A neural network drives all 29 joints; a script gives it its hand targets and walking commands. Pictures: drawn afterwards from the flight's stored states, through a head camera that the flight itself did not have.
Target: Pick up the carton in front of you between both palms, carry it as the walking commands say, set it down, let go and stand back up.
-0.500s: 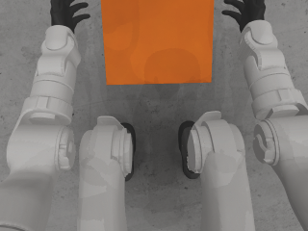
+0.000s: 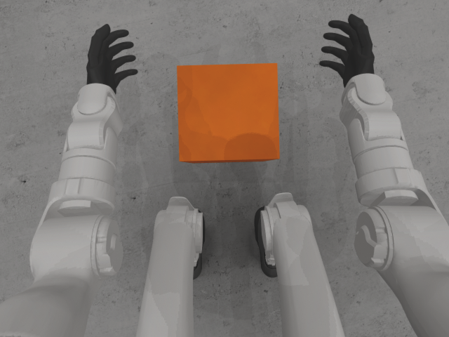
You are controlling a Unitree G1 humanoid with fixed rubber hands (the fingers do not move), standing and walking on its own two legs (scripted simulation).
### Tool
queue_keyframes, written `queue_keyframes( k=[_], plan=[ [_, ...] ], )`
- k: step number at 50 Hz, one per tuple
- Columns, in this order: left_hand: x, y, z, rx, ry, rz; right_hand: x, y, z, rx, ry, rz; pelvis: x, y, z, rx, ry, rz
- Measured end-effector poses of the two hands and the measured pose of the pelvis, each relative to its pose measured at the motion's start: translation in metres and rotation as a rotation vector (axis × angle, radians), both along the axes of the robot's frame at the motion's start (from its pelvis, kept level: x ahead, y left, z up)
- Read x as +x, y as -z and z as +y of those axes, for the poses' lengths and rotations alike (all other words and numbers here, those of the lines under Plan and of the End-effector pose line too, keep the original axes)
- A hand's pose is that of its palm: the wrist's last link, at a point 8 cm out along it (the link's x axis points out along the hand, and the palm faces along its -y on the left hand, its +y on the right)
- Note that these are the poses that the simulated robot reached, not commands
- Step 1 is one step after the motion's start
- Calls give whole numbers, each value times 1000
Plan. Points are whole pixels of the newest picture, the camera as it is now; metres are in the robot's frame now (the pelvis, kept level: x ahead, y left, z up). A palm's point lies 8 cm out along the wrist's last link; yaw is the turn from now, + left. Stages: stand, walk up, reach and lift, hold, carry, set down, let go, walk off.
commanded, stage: set down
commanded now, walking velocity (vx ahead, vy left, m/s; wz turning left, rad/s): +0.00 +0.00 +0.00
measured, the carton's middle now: (227, 122) +0.47 +0.00 -0.37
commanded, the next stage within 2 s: let go in 0.40 s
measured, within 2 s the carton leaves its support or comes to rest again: neither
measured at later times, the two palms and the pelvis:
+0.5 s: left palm (36, 46) +0.49 +0.20 +0.04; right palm (429, 37) +0.48 -0.20 +0.04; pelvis +0.03 +0.00 +0.14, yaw +0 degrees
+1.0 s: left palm out of the picture +0.35 +0.23 +0.16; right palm out of the picture +0.35 -0.22 +0.16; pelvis +0.10 +0.00 +0.25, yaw +0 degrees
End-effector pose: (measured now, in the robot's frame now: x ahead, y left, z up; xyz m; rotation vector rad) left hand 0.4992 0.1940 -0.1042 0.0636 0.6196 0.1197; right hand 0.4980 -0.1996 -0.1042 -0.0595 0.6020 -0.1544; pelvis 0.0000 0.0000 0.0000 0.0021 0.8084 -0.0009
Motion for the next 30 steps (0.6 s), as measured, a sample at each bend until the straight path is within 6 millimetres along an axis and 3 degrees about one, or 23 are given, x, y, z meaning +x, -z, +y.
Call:
queue_keyframes(
  k=[22, 26, 30],
  plan=[
    [-2, -133, 3, 8, 24, 10, -8, -130, -5, 8, -20, 18, 23, -119, 1, 0, -5, -30],
    [-14, -149, 4, 28, 40, 39, -18, -146, -6, -17, -39, 46, 29, -141, 1, 1, -6, -58],
    [-37, -164, 8, 61, 58, 79, -42, -160, -11, -54, -70, 97, 39, -163, 1, 3, -8, -97]
  ],
)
